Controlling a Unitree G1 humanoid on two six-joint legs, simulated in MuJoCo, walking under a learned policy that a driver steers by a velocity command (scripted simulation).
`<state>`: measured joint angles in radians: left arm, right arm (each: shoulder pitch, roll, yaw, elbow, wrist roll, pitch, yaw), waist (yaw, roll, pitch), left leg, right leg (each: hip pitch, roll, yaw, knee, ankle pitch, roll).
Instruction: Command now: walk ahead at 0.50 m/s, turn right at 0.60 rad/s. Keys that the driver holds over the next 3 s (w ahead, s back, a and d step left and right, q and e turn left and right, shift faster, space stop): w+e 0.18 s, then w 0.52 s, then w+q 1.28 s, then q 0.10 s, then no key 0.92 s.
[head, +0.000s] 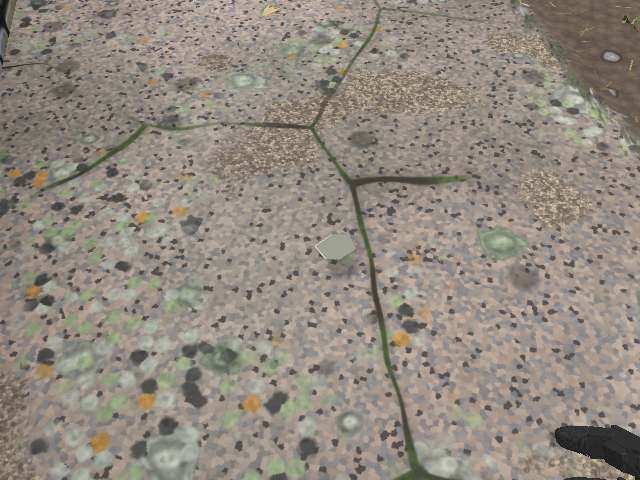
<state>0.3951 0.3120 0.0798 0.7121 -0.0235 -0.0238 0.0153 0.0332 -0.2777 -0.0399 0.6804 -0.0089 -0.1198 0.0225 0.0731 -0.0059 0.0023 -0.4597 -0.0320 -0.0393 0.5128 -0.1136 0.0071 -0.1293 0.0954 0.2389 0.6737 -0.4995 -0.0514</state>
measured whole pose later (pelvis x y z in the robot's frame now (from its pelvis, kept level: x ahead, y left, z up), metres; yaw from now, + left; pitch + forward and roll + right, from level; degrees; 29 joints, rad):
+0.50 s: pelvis +0.26 -0.06 +0.00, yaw -13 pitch +2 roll +1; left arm 0.05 0.26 0.04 0.58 -0.01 -0.04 -0.04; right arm 0.39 -0.31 -0.06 0.91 0.02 -0.05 0.01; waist -0.08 -0.01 0.04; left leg 0.02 0.09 0.14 0.51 -0.44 -0.04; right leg -0.49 -0.01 -0.02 0.57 -0.10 -0.07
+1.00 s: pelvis +0.53 -0.10 +0.00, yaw -7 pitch +2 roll -2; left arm 0.35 0.30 0.07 0.83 0.00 -0.05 0.01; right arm 0.08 -0.27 -0.03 0.75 0.02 -0.06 0.07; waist 0.06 0.03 0.01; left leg -0.56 0.03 0.03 0.56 -0.04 0.07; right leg 0.12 0.02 -0.14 0.27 -0.42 0.00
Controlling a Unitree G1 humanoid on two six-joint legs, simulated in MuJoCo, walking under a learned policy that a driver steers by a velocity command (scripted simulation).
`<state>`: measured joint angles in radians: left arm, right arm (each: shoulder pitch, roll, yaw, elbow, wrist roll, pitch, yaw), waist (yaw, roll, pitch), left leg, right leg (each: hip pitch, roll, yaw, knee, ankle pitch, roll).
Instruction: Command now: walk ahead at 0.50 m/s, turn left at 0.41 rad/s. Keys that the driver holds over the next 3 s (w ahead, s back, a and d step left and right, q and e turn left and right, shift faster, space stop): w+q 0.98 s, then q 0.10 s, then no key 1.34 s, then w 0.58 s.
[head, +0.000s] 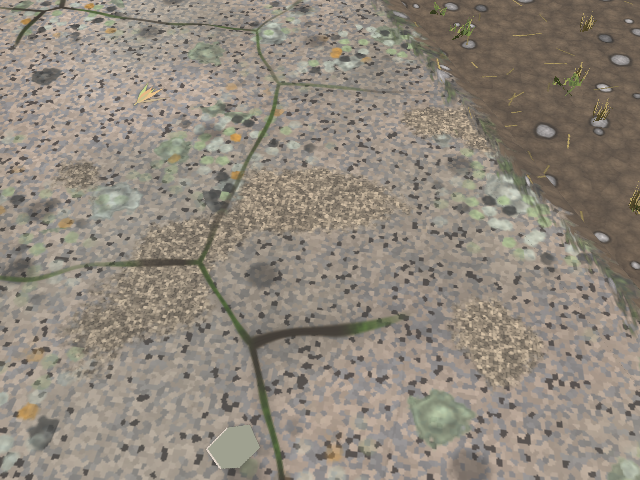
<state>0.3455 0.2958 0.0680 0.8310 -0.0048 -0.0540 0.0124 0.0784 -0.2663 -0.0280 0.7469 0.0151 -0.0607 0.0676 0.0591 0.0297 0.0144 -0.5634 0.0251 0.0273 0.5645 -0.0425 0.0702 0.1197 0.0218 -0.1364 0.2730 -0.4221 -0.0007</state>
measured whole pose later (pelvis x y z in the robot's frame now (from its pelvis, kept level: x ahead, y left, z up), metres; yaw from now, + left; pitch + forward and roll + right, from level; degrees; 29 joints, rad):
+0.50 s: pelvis +0.30 +0.01 +0.00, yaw +17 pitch +2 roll +0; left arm 0.04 0.28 0.04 0.67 0.00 -0.12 -0.02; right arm 0.39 -0.31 -0.08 0.75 0.02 -0.02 -0.02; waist -0.08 -0.01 -0.01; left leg -0.09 -0.11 -0.24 0.53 -0.45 0.05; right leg -0.45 0.01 0.07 0.46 -0.07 0.02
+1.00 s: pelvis +0.53 +0.11 +0.00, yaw +35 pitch +2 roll -2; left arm 0.34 0.31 0.08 0.86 -0.02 -0.06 0.01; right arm 0.06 -0.27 -0.05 0.57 0.02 -0.02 0.06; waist 0.09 0.02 0.05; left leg -0.56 0.03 0.04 0.61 -0.11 0.08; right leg 0.10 -0.04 -0.24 0.34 -0.44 0.04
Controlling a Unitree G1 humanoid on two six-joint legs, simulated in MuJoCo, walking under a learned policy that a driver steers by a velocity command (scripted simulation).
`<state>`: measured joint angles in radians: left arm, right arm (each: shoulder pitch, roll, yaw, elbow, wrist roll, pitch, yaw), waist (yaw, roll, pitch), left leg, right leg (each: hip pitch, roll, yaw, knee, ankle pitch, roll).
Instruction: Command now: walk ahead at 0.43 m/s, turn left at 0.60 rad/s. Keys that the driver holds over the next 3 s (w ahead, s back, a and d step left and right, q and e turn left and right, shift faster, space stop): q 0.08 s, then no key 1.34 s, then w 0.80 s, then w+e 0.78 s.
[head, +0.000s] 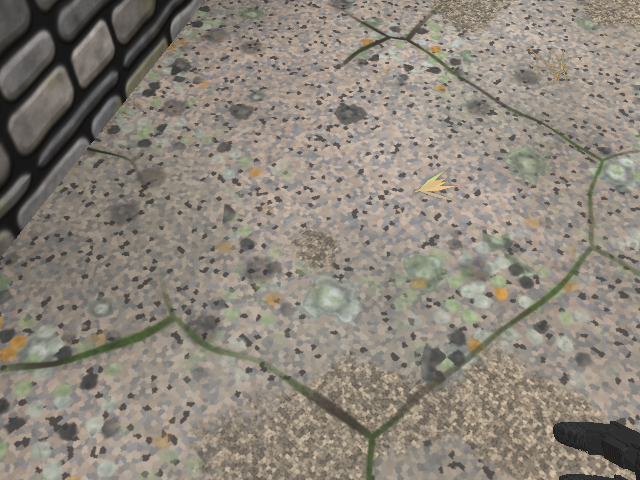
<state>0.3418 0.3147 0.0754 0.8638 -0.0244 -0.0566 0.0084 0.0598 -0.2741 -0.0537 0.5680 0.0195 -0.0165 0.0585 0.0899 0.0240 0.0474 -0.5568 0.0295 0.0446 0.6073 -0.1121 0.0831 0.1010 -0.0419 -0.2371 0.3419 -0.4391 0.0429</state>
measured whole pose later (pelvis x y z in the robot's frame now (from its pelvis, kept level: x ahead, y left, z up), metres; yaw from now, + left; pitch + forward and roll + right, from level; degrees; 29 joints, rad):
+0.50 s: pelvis +0.19 +0.00 +0.01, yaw +9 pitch +1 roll +1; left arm 0.13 0.27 0.03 0.77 0.02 -0.04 0.00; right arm 0.20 -0.27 -0.04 0.74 -0.01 -0.01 0.00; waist -0.02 -0.01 0.01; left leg -0.22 -0.09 -0.06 0.52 -0.32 0.05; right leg -0.38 -0.03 0.03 0.50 -0.14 0.02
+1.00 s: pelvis +0.22 -0.02 +0.01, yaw +9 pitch -1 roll +0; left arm 0.07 0.24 0.03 0.92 0.00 -0.01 0.00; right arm 0.25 -0.24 -0.04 0.91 -0.01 0.03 -0.04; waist 0.00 0.00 0.04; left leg -0.10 -0.03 -0.08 0.49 -0.36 0.00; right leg -0.29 0.02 0.00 0.52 -0.21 -0.03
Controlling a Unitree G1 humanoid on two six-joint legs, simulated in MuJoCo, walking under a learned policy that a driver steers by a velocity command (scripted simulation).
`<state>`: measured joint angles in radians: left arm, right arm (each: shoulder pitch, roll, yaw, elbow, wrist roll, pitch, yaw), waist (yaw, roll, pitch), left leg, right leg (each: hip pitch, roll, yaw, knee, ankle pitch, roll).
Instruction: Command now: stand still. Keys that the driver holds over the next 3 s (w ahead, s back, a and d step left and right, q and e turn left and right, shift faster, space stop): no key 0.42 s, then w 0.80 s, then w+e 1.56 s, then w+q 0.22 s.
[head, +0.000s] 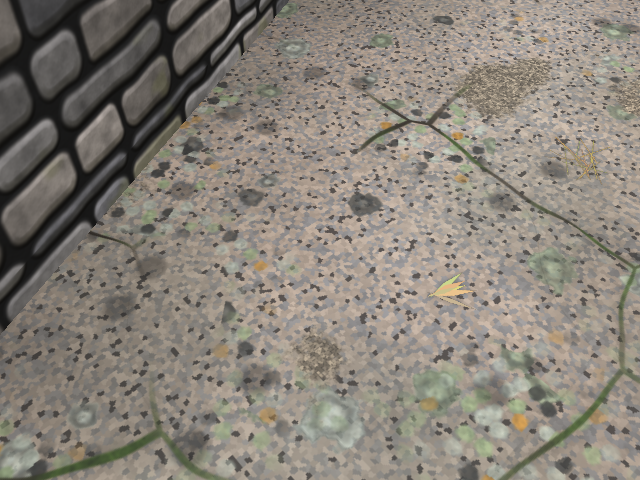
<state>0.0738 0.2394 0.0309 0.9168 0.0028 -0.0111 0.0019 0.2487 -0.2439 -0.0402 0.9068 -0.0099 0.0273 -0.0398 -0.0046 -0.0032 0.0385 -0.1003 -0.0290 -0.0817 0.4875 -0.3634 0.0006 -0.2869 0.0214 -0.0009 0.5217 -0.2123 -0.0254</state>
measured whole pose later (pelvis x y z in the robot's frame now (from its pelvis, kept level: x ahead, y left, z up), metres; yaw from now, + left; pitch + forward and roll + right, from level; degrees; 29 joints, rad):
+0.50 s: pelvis -0.01 +0.00 +0.00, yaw -1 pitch -2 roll +0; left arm 0.12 0.23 0.04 1.06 -0.01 0.01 0.03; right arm 0.30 -0.20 -0.02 1.06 0.00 -0.01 -0.04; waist 0.00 0.00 0.03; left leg -0.11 -0.02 -0.07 0.51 -0.37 0.00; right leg -0.30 0.04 0.01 0.53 -0.23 -0.04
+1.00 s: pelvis +0.14 -0.03 +0.01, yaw -1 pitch +1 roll +0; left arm 0.41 0.20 0.01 1.09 0.00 -0.08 0.00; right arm 0.13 -0.26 -0.06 0.91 0.02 -0.09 0.00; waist 0.06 0.02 0.00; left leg -0.63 0.11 0.00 0.87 -0.12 0.01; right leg 0.03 0.06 -0.02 0.21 -0.25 -0.07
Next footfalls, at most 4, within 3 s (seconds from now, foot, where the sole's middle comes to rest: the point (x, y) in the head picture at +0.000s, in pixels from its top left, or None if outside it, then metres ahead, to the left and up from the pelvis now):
1.20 left None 0.46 0.12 -0.77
1.78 right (399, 382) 0.73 -0.15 -0.77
2.28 left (364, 262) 1.08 -0.09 -0.77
2.80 right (507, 256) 1.10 -0.47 -0.77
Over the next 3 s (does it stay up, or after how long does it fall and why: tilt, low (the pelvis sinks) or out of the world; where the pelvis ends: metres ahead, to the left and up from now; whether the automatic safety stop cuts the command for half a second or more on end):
stays up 1.12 -0.38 0.01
